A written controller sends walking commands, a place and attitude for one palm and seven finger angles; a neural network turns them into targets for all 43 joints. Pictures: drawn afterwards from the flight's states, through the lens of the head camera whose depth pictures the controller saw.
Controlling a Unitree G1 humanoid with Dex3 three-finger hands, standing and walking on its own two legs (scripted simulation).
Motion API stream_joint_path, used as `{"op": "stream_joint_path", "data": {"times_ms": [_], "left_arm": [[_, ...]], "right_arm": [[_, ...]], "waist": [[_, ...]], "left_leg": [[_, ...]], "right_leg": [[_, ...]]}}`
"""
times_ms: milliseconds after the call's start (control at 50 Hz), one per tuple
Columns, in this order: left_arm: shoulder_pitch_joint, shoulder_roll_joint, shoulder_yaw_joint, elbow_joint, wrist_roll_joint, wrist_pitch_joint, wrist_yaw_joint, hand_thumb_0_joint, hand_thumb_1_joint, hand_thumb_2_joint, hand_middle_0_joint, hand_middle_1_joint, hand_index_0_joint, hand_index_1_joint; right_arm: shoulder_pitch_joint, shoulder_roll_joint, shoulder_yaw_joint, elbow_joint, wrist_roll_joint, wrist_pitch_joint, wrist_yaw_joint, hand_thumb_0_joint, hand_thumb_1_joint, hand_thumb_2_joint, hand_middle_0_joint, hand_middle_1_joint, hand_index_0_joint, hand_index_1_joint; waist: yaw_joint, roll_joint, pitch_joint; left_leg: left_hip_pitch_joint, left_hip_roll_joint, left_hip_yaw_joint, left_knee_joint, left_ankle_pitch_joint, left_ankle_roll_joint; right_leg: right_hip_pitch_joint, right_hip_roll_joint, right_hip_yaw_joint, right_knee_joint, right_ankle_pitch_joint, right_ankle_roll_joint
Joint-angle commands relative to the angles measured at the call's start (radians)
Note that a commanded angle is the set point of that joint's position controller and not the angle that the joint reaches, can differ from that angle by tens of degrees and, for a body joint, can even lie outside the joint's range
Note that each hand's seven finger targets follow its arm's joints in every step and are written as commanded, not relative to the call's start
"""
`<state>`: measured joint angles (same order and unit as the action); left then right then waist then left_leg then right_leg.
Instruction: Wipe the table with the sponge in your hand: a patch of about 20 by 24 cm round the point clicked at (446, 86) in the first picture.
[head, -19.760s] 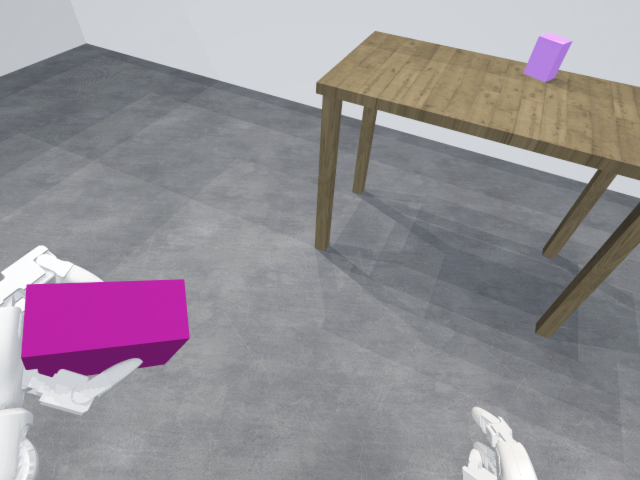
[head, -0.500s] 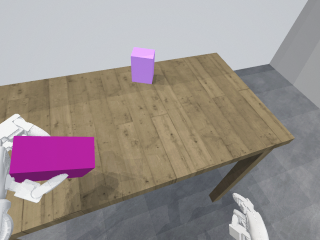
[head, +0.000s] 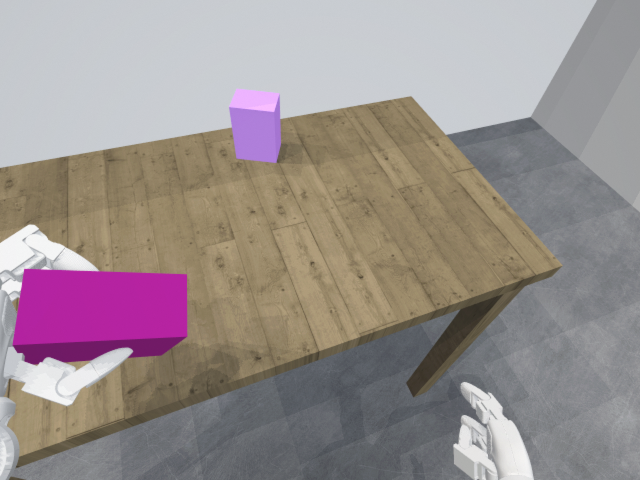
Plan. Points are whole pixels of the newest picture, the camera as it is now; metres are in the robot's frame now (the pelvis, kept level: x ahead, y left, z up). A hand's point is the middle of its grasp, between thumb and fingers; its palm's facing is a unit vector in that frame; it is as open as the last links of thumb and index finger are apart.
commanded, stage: come to a stop and stand still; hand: left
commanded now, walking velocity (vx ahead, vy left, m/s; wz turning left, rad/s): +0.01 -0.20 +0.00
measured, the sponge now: (128, 319) +0.24 +0.21 +0.13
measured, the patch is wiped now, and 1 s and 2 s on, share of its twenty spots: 0.00 0.00 0.00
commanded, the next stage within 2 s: none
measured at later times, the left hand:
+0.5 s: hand (102, 318) +0.22 +0.22 +0.15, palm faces +0.36 -0.85 -0.39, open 9.9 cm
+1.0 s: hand out of the picture +0.18 +0.34 +0.15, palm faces +0.44 -0.81 -0.40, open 9.9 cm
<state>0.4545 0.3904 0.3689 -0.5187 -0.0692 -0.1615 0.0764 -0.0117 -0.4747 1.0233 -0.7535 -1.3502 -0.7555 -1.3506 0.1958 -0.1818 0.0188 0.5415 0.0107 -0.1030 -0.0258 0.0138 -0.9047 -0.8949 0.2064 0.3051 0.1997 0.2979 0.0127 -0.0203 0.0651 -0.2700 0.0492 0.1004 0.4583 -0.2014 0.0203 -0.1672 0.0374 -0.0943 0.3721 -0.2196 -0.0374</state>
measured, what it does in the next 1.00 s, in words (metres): shifts its weight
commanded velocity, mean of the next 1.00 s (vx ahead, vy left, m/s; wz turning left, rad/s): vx -0.01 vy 0.03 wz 0.00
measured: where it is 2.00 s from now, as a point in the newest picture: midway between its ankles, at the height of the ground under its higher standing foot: outside the picture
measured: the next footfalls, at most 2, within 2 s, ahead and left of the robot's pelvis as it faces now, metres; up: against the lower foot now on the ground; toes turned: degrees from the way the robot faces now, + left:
none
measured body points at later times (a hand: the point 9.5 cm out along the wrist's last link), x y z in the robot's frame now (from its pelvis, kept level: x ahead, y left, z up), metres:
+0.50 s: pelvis +0.01 -0.02 +0.00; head +0.03 -0.02 +0.45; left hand +0.20 +0.26 +0.17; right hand +0.18 -0.26 -0.08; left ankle +0.03 +0.11 -0.74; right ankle -0.01 -0.09 -0.74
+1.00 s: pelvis -0.04 +0.06 -0.01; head -0.02 +0.09 +0.44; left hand +0.15 +0.38 +0.17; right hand +0.13 -0.15 -0.08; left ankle +0.03 +0.11 -0.74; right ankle -0.01 -0.09 -0.74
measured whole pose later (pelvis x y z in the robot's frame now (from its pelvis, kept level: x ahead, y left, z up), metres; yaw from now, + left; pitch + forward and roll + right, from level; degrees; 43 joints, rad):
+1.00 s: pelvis -0.04 +0.06 -0.01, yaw +0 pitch -3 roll -2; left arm 0.33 0.39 0.40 -0.40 0.00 -0.18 0.09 -0.01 -0.48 1.03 -0.76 -1.35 -0.76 -1.35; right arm 0.24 -0.18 0.04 0.56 0.02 -0.13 -0.01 0.01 -0.91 -0.90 0.20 0.30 0.20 0.30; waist 0.07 -0.02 0.11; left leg -0.28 -0.05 0.07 0.48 -0.16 0.09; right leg -0.22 -0.03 -0.03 0.48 -0.26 -0.01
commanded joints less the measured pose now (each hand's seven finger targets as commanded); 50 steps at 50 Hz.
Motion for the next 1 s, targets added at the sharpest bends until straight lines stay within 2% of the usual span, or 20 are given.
{"op": "stream_joint_path", "data": {"times_ms": [0, 120, 200, 320, 400, 480, 500, 520, 540, 600, 620, 660, 720, 740, 760, 800, 820, 840, 880, 980], "left_arm": [[-0.053, 0.167, 0.126, -0.23, -0.024, -0.057, 0.016, 0.0, 0.1, 1.3, -1.2, -1.6, -1.2, -1.6], [-0.005, 0.169, 0.135, -0.192, -0.034, -0.036, 0.024, 0.0, 0.1, 1.3, -1.2, -1.6, -1.2, -1.6], [-0.006, 0.159, 0.124, -0.172, -0.026, -0.038, 0.048, 0.0, 0.1, 1.3, -1.2, -1.6, -1.2, -1.6], [-0.06, 0.177, 0.117, -0.171, -0.011, -0.053, 0.068, 0.0, 0.1, 1.3, -1.2, -1.6, -1.2, -1.6], [-0.081, 0.157, 0.099, -0.167, -0.008, -0.065, 0.066, 0.0, 0.1, 1.3, -1.2, -1.6, -1.2, -1.6], [-0.062, 0.146, 0.092, -0.179, -0.008, -0.062, 0.063, 0.0, 0.1, 1.3, -1.2, -1.6, -1.2, -1.6], [-0.97, 0.876, 0.645, -0.35, 0.122, -0.15, 0.066, 0.0, 0.1, 1.3, -1.2, -1.6, -1.2, -1.6], [-0.681, 0.553, 0.418, 0.041, 0.038, -0.113, 0.057, 0.0, 0.1, 1.3, -1.2, -1.6, -1.2, -1.6], [-0.489, 0.335, 0.267, -0.025, 0.034, -0.114, 0.049, 0.0, 0.1, 1.3, -1.2, -1.6, -1.2, -1.6], [-0.155, 0.156, 0.128, 0.02, 0.012, -0.107, 0.017, 0.0, 0.1, 1.3, -1.2, -1.6, -1.2, -1.6], [-0.02, 0.063, 0.056, 0.032, 0.002, -0.098, 0.009, 0.0, 0.1, 1.3, -1.2, -1.6, -1.2, -1.6], [0.016, 0.084, 0.038, -0.157, 0.011, -0.089, -0.001, 0.0, 0.1, 1.3, -1.2, -1.6, -1.2, -1.6], [0.052, 0.197, 0.158, -0.155, 0.024, -0.074, 0.025, 0.0, 0.1, 1.3, -1.2, -1.6, -1.2, -1.6], [0.025, 0.168, 0.141, -0.149, 0.017, -0.078, 0.024, 0.0, 0.1, 1.3, -1.2, -1.6, -1.2, -1.6], [-0.02, 0.216, 0.187, -0.175, 0.017, -0.085, 0.03, 0.0, 0.1, 1.3, -1.2, -1.6, -1.2, -1.6], [-0.1, 0.212, 0.199, -0.166, 0.017, -0.102, 0.033, 0.0, 0.1, 1.3, -1.2, -1.6, -1.2, -1.6], [-0.163, 0.277, 0.244, -0.201, 0.032, -0.107, 0.045, 0.0, 0.1, 1.3, -1.2, -1.6, -1.2, -1.6], [-0.207, 0.2, 0.175, -0.182, 0.033, -0.115, 0.04, 0.0, 0.1, 1.3, -1.2, -1.6, -1.2, -1.6], [-0.285, 0.214, 0.161, -0.178, 0.051, -0.121, 0.036, 0.0, 0.1, 1.3, -1.2, -1.6, -1.2, -1.6], [-0.285, 0.112, 0.039, -0.198, 0.067, -0.117, 0.031, 0.0, 0.1, 1.3, -1.2, -1.6, -1.2, -1.6]], "right_arm": [[-0.062, -0.15, -0.078, -0.161, 0.004, -0.043, -0.02, 0.0, -0.9, -0.9, 0.2, 0.3, 0.2, 0.3], [-0.083, -0.146, -0.071, -0.158, 0.017, -0.035, -0.025, 0.0, -0.9, -0.9, 0.2, 0.3, 0.2, 0.3], [-0.093, -0.14, -0.057, -0.147, 0.021, -0.022, -0.024, 0.0, -0.9, -0.9, 0.2, 0.3, 0.2, 0.3], [-0.126, -0.149, -0.052, -0.123, 0.024, -0.016, -0.028, 0.0, -0.9, -0.9, 0.2, 0.3, 0.2, 0.3], [-0.119, -0.144, -0.05, -0.125, 0.02, -0.021, -0.025, 0.0, -0.9, -0.9, 0.2, 0.3, 0.2, 0.3], [-0.115, -0.149, -0.056, -0.128, 0.016, -0.018, -0.024, 0.0, -0.9, -0.9, 0.2, 0.3, 0.2, 0.3], [0.044, -0.156, -0.1, -0.11, -0.015, -0.073, -0.033, 0.0, -0.9, -0.9, 0.2, 0.3, 0.2, 0.3], [-0.067, -0.139, -0.077, -0.028, 0.018, -0.042, -0.032, 0.0, -0.9, -0.9, 0.2, 0.3, 0.2, 0.3], [-0.079, -0.139, -0.084, -0.081, 0.005, -0.036, -0.006, 0.0, -0.9, -0.9, 0.2, 0.3, 0.2, 0.3], [-0.044, -0.165, -0.093, -0.112, 0.018, -0.051, 0.03, 0.0, -0.9, -0.9, 0.2, 0.3, 0.2, 0.3], [-0.062, -0.156, -0.093, -0.11, 0.029, -0.055, 0.048, 0.0, -0.9, -0.9, 0.2, 0.3, 0.2, 0.3], [-0.084, -0.16, -0.085, -0.155, 0.026, -0.05, 0.065, 0.0, -0.9, -0.9, 0.2, 0.3, 0.2, 0.3], [-0.127, -0.155, -0.069, -0.162, 0.028, -0.049, 0.046, 0.0, -0.9, -0.9, 0.2, 0.3, 0.2, 0.3], [-0.107, -0.156, -0.063, -0.172, 0.021, -0.045, 0.034, 0.0, -0.9, -0.9, 0.2, 0.3, 0.2, 0.3], [-0.118, -0.153, -0.06, -0.185, 0.021, -0.047, 0.021, 0.0, -0.9, -0.9, 0.2, 0.3, 0.2, 0.3], [-0.113, -0.146, -0.051, -0.178, 0.015, -0.048, -0.002, 0.0, -0.9, -0.9, 0.2, 0.3, 0.2, 0.3], [-0.128, -0.156, -0.049, -0.17, 0.014, -0.049, -0.011, 0.0, -0.9, -0.9, 0.2, 0.3, 0.2, 0.3], [-0.11, -0.141, -0.042, -0.169, 0.007, -0.049, -0.014, 0.0, -0.9, -0.9, 0.2, 0.3, 0.2, 0.3], [-0.083, -0.135, -0.042, -0.166, 0.005, -0.072, -0.011, 0.0, -0.9, -0.9, 0.2, 0.3, 0.2, 0.3], [-0.058, -0.15, -0.047, -0.143, 0.001, -0.113, 0.011, 0.0, -0.9, -0.9, 0.2, 0.3, 0.2, 0.3]], "waist": [[-0.007, 0.097, -0.217], [-0.006, 0.082, -0.196], [0.0, 0.004, -0.176], [0.009, -0.014, -0.127], [0.016, -0.024, -0.158], [0.011, -0.007, -0.184], [0.04, -0.164, -0.031], [0.025, 0.13, -0.118], [0.018, 0.128, -0.186], [0.035, 0.102, -0.328], [0.038, 0.102, -0.353], [0.04, 0.071, -0.314], [0.038, -0.024, -0.224], [0.022, -0.064, -0.19], [0.018, -0.071, -0.158], [0.008, 0.016, -0.102], [0.014, 0.128, -0.092], [0.014, 0.207, -0.085], [0.019, 0.316, -0.095], [0.018, 0.217, -0.153]], "left_leg": [[0.127, 0.108, -0.131, -0.016, 0.184, -0.001], [0.097, 0.076, -0.098, 0.036, 0.153, 0.005], [0.034, 0.013, -0.078, 0.099, 0.032, 0.008], [-0.017, -0.007, -0.101, 0.11, 0.046, 0.013], [0.015, -0.006, -0.109, 0.062, 0.103, 0.023], [0.096, 0.019, -0.13, 0.028, 0.2, 0.029], [-0.035, -0.059, 0.043, 0.108, 0.131, -0.021], [0.034, -0.015, -0.055, 0.033, 0.195, -0.014], [0.123, 0.002, -0.081, 0.043, 0.272, -0.011], [0.218, 0.014, -0.075, 0.05, 0.381, 0.029], [0.265, 0.039, -0.102, 0.046, 0.428, 0.047], [0.18, 0.088, -0.162, 0.003, 0.43, 0.052], [0.066, 0.083, -0.165, -0.065, 0.137, 0.026], [0.023, 0.076, -0.185, -0.089, 0.04, 0.02], [0.013, 0.073, -0.195, -0.114, -0.039, 0.014], [-0.023, 0.081, -0.228, -0.181, -0.185, 0.01], [-0.033, 0.1, -0.246, -0.232, -0.257, 0.015], [-0.097, 0.115, -0.266, -0.275, -0.367, 0.021], [-0.136, 0.116, -0.251, -0.298, -0.453, 0.019], [0.004, 0.087, -0.249, -0.278, -0.415, -0.038]], "right_leg": [[0.008, -0.093, 0.102, -0.02, 0.213, 0.004], [0.006, -0.126, 0.141, -0.034, 0.273, 0.007], [0.027, -0.194, 0.233, -0.095, 0.336, 0.062], [0.054, -0.247, 0.269, -0.093, 0.416, 0.081], [0.1, -0.231, 0.221, -0.049, 0.46, 0.09], [0.071, -0.184, 0.17, -0.03, 0.373, 0.076], [-0.07, -0.138, 0.19, -0.148, 0.733, 0.191], [0.003, -0.241, 0.156, 0.041, 0.605, -0.008], [0.042, -0.201, 0.213, 0.085, 0.623, 0.0], [0.067, -0.15, 0.157, 0.123, 0.54, 0.074], [0.027, -0.126, 0.131, 0.169, 0.466, 0.071], [0.03, -0.103, 0.082, 0.17, 0.253, 0.057], [0.02, -0.092, 0.072, 0.1, 0.079, 0.031], [0.015, -0.096, 0.061, 0.084, 0.034, 0.025], [-0.007, -0.097, 0.074, 0.07, -0.013, 0.023], [-0.034, -0.086, 0.081, 0.073, -0.084, 0.021], [-0.036, -0.07, 0.078, 0.117, -0.097, 0.025], [0.008, -0.061, 0.058, 0.151, -0.092, 0.028], [0.062, -0.059, 0.054, 0.168, -0.08, 0.02], [0.029, -0.037, 0.049, 0.11, -0.068, 0.007]]}}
